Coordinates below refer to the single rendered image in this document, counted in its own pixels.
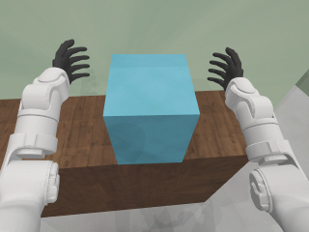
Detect robot left forearm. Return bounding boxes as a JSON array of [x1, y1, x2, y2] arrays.
[[0, 67, 70, 188]]

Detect right robot hand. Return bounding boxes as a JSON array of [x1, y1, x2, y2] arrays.
[[207, 46, 244, 92]]

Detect pedestal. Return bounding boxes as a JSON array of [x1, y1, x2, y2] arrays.
[[0, 90, 249, 218]]

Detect robot right forearm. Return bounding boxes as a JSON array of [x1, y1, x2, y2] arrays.
[[225, 77, 309, 186]]

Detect robot right upper arm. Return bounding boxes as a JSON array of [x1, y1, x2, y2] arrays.
[[249, 164, 309, 232]]

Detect robot left upper arm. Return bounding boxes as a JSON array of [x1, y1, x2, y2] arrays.
[[0, 159, 60, 232]]

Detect left robot hand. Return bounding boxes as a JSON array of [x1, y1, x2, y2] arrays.
[[52, 39, 90, 84]]

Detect carton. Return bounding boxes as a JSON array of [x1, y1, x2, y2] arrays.
[[102, 54, 200, 165]]

